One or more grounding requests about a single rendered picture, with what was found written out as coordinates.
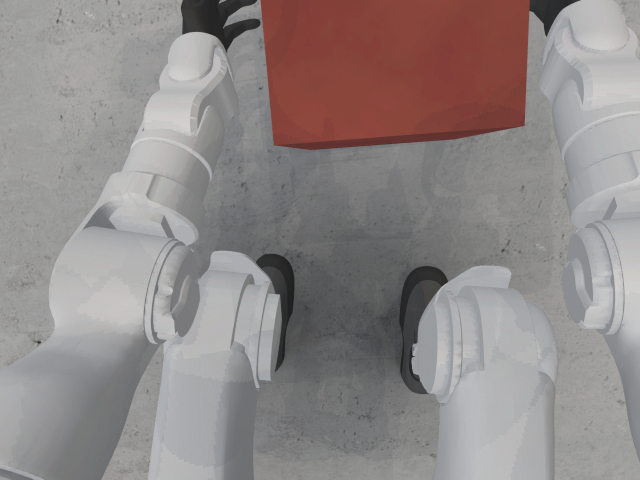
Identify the robot right shin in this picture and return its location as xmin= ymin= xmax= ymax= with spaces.
xmin=412 ymin=266 xmax=559 ymax=388

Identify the right robot foot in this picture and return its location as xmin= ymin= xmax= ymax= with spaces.
xmin=399 ymin=266 xmax=448 ymax=394

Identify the right robot upper arm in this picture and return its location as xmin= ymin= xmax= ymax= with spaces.
xmin=561 ymin=217 xmax=640 ymax=462

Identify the left robot hand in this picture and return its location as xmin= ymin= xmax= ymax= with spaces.
xmin=181 ymin=0 xmax=261 ymax=52

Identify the left robot upper arm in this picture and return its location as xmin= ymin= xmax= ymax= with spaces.
xmin=0 ymin=226 xmax=200 ymax=480

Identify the right robot forearm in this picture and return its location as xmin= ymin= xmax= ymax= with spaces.
xmin=538 ymin=0 xmax=640 ymax=229

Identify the carton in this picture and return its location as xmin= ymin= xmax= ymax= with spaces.
xmin=261 ymin=0 xmax=530 ymax=150

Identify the right robot hand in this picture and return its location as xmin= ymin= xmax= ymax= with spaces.
xmin=529 ymin=0 xmax=580 ymax=37

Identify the left robot forearm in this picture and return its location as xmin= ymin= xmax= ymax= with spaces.
xmin=49 ymin=32 xmax=239 ymax=316

